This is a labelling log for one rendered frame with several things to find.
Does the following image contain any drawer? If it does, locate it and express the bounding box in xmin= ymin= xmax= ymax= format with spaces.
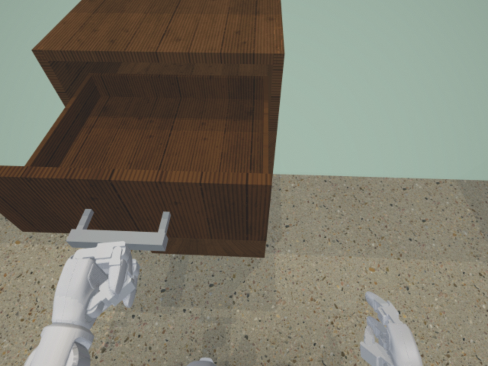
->
xmin=0 ymin=73 xmax=272 ymax=241

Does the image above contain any robot left hand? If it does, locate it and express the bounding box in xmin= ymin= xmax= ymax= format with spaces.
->
xmin=51 ymin=241 xmax=140 ymax=329

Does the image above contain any robot left forearm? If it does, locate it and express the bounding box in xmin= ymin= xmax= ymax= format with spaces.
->
xmin=24 ymin=323 xmax=94 ymax=366

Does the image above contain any cabinet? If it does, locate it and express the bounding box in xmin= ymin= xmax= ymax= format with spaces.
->
xmin=32 ymin=0 xmax=284 ymax=258

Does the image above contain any handle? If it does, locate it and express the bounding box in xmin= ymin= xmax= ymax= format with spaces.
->
xmin=66 ymin=209 xmax=171 ymax=252

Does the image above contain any robot right hand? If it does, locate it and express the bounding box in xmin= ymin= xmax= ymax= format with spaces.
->
xmin=360 ymin=291 xmax=422 ymax=366

